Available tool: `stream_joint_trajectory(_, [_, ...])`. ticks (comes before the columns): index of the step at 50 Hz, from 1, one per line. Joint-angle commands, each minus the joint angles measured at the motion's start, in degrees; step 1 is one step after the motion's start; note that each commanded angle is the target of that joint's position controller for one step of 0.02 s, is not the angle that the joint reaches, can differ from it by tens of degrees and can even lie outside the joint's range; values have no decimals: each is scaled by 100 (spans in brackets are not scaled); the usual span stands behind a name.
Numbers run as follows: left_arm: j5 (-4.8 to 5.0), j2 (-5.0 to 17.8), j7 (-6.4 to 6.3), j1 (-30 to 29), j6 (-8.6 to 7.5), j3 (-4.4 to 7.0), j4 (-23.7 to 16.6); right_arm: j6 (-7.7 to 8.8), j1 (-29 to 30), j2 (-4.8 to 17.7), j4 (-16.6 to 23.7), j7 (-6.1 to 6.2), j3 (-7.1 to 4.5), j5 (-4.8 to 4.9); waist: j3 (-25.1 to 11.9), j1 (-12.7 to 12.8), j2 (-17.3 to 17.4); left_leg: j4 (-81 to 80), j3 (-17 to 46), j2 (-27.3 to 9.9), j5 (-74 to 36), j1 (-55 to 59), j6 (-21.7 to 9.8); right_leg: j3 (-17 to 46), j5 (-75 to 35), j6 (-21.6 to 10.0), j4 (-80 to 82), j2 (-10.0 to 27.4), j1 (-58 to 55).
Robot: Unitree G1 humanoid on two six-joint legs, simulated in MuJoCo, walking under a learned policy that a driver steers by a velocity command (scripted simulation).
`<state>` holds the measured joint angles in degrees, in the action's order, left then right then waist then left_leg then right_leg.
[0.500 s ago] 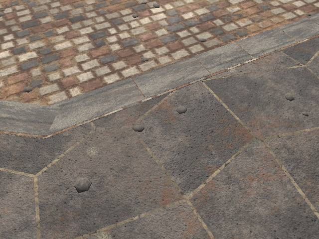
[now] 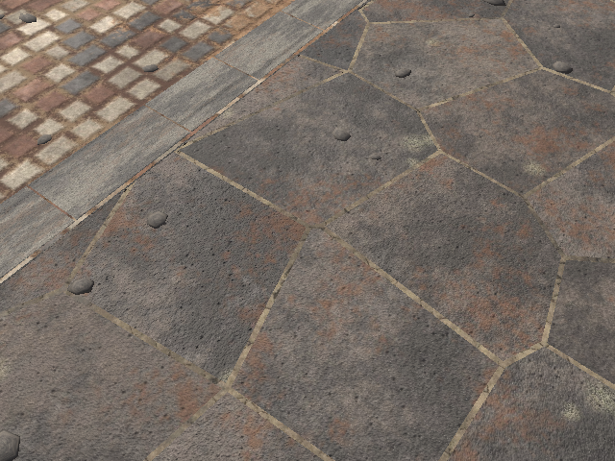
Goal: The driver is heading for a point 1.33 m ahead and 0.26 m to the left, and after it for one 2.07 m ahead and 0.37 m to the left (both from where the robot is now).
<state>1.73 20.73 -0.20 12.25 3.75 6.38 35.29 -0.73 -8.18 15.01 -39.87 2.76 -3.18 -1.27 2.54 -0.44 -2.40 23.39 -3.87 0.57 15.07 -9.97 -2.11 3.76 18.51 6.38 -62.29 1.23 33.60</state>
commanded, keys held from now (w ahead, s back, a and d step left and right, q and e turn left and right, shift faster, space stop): shift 0.02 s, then q+shift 0.70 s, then shift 0.02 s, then e+shift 0.26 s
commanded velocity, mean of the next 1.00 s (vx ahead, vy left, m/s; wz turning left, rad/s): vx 0.00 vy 0.00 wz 0.33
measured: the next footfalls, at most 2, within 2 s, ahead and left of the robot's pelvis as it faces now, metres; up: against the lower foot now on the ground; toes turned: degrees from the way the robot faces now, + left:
right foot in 0.18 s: +0.06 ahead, -0.17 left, +0.00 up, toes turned -1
left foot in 0.56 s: +0.03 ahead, +0.09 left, +0.00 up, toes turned +20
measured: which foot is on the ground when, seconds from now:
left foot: down 0.00-0.20, up 0.22-0.54, down 0.56-1.00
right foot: up 0.00-0.16, down 0.18-0.56, up 0.58-1.00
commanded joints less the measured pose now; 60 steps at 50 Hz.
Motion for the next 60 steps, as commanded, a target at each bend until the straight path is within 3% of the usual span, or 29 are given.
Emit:
stream_joint_trajectory(1, [-35, 58, 82, -684, -109, -130, -790, -30, -261, 1105, 247, -22, -282, 16, -370, -372, 915, -362, 856, -1577, -3392, 1154, -1143, -267, 147, 104, 541, 239, 648])
stream_joint_trajectory(5, [-127, -26, 15, -599, -122, -213, -719, 11, -161, 1248, 117, -235, -281, 178, -556, -213, 1029, -176, 835, -1539, -3682, 655, -1203, -459, 504, -129, 1868, -109, -758])
stream_joint_trajectory(8, [-210, -104, -55, -174, -133, -229, -402, 166, -35, 773, -89, -369, -48, 348, -611, 205, 989, 202, 826, -1201, -3216, 21, -711, -426, -1509, -491, 4558, -202, -2657])
stream_joint_trajectory(9, [-239, 324, -127, -45, -136, -139, -415, 258, -283, 782, -137, -409, -25, 271, -874, 133, 788, 317, 815, -1009, -2504, -477, -304, 14, -2631, -611, 4342, 245, -3658])
stream_joint_trajectory(10, [-354, 861, -228, 258, -89, -28, -500, 346, -336, 641, -3, -470, 52, 38, -1434, 130, -191, 1021, 623, -659, -338, -1428, 103, 864, -5368, -1075, 3402, 1430, -4832])
stream_joint_trajectory(11, [-349, 797, -231, -16, -43, -6, -408, 342, -489, 579, -24, -460, 56, 168, -1655, 114, -1053, 1576, 303, -380, 1597, -1742, 392, 1064, -5308, -1928, 3410, 2039, -4416])
stream_joint_trajectory(12, [-356, 586, -189, -75, -79, -26, -479, 266, -179, 1035, -7, -404, -75, 294, -1388, 390, -854, 2617, 321, -326, 2178, -1986, 556, 1086, -4831, -2223, 3679, 1995, -4068])
stream_joint_trajectory(14, [-319, 473, -216, -368, -164, -50, -424, 46, -387, 1108, -120, -277, -245, 382, -952, 244, -775, 4169, 505, -381, 2190, -2429, 691, 602, -4083, -2121, 3987, 1844, -3422])
stream_joint_trajectory(15, [-250, 376, -216, -699, -214, -64, -415, -88, -582, 1009, -146, -211, -260, 346, -701, 50, -783, 4267, 549, -444, 1883, -2340, 751, 298, -3599, -1986, 4151, 1753, -2950])
stream_joint_trajectory(18, [-298, 128, -237, -1091, -293, -102, -331, -292, -663, 712, -5, -106, -233, 266, -454, -134, -748, 4098, 331, -518, 1070, -2110, 864, -341, -2701, -1824, 4429, 1596, -2319])
stream_joint_trajectory(21, [-266, 180, -245, -1149, -333, -50, -219, -309, -390, 544, 341, -223, -173, 231, -546, -47, -653, 3031, 266, -708, 653, -1766, 721, -666, -2356, -1753, 4364, 1681, -2391])
stream_joint_trajectory(25, [-124, 490, -153, -1036, -346, 77, -55, -353, -524, 717, 603, -402, -263, 244, -701, -62, -590, 2135, -69, -597, 593, -1255, 379, -762, -2413, -1614, 4047, 2021, -2605])
stream_joint_trajectory(27, [-17, 396, -107, -1080, -330, 75, 41, -380, -885, 772, 551, -380, -358, 241, -674, -275, -331, 1243, -236, -334, -46, -581, 78, -1091, -1742, -1185, 3383, 1832, -2290])
stream_joint_trajectory(28, [-50, 180, -64, -786, -307, 42, 185, -352, -1215, 1057, 468, -297, -488, 202, -586, -329, 416, 567, 229, -304, -993, 4, -220, -1426, -888, -801, 2398, 1377, -1770])
stream_joint_trajectory(29, [-328, -160, -60, -923, -279, -76, -67, -273, -1415, 1959, 590, -165, -716, 208, -377, -259, 2471, -17, 2575, -1685, -3479, 885, -1034, -1778, 1705, -152, 281, 443, 111])
stream_joint_trajectory(30, [-318, -73, -117, -1530, -307, -83, -368, -66, -1407, 2022, 780, -253, -654, -32, -949, -450, 2153, -406, 4002, -2216, -3118, 825, -2028, -393, 2361, -116, -880, -229, 778])
stream_joint_trajectory(31, [-202, 134, -155, -1658, -334, -34, -347, 88, -1252, 1840, 790, -314, -610, -54, -928, -477, 1369, -566, 3613, -2118, -2317, 869, -1916, 2, 1973, -269, -1166, -121, 984])
stream_joint_trajectory(33, [-193, 209, -229, -1485, -396, 19, -188, 129, -695, 1461, 830, -211, -502, 223, -658, -132, 709, -472, 2951, -1630, -1520, 679, -1293, 247, 900, -464, -780, 91, 1000])
stream_joint_trajectory(34, [-234, 285, -243, -1381, -405, 56, -148, 70, -399, 1314, 918, -141, -434, 285, -644, 17, 759, -445, 2709, -1438, -1513, 433, -1122, 267, 531, -455, -530, 93, 765])
stream_joint_trajectory(38, [-186, 109, -143, -915, -388, 0, 199, -15, -255, 1150, 1085, -1, -331, 155, -991, 83, 745, -327, 2184, -1168, -2130, 471, -1013, 70, -195, -229, -51, -145, 271])
stream_joint_trajectory(44, [-156, -154, -52, -694, -301, -190, 453, 31, -70, 493, 828, -107, 20, -98, -771, -80, 1023, -501, 1480, -1008, -1312, -175, -947, -170, -395, -95, 1540, 334, -1107])
stream_joint_trajectory(46, [-108, 74, -26, -786, -306, -163, 387, 50, -42, 720, 706, -180, -25, -148, -403, -205, 1080, -603, 1544, -1113, -782, -373, -1018, -302, -174, -177, 1820, 288, -1253])
stream_joint_trajectory(49, [-5, 413, -8, -812, -340, -88, 215, -28, -15, 1139, 608, -150, -176, -41, -107, -293, 1014, -392, 1802, -1482, -1383, 54, -1210, -410, 493, -302, 1771, 195, -684])
stream_joint_trajectory(52, [20, 271, 65, -491, -362, -113, 206, -108, 71, 1057, 593, -65, -203, 49, -380, -194, 833, -7, 1795, -1796, -2985, 700, -1296, -455, 788, -364, 1706, 222, -509])
stream_joint_trajectory(55, [54, 158, 144, -147, -334, -119, 244, -169, 334, 981, 647, -15, -241, 109, -600, -1, 799, 352, 1368, -1741, -3531, 809, -1100, -690, 446, -495, 2299, 103, -917])
stream_joint_trajectory(57, [9, 246, 147, 193, -340, -63, 275, -170, 337, 918, 595, 6, -271, 211, -661, 224, 660, 987, 808, -1379, -2915, 434, -582, -589, -930, -776, 3517, -23, -1694])
stream_joint_trajectory(58, [-31, 770, 62, 381, -354, 99, 221, -112, 249, 779, 657, -8, -269, 106, -756, 162, -326, 2229, 220, -747, -1512, -510, -30, 811, -2657, -1207, 3999, 648, -2514])
stream_joint_trajectory(59, [-106, 1433, 40, 524, -419, 251, 141, -38, 827, 499, 1045, -35, -174, -130, -680, 218, -1658, 3594, 123, 432, 1900, -2525, 520, 2894, -4904, -2349, 4045, 1853, -3482])
stream_joint_trajectory(60, [-260, 1100, 54, 730, -489, 166, 91, 42, 962, 590, 1042, -58, -180, -82, -1173, 506, -912, 4499, 923, 411, 2512, -2935, 527, 2964, -4793, -2799, 4075, 2029, -3867])
Keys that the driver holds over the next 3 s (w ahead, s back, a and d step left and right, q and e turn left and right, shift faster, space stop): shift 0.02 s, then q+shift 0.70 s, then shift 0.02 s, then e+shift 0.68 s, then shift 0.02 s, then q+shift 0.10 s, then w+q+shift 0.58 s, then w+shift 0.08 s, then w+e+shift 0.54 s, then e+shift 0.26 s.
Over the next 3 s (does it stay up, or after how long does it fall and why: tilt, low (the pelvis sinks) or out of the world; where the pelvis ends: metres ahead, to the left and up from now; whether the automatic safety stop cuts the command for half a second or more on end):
stays up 1.03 0.29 -0.05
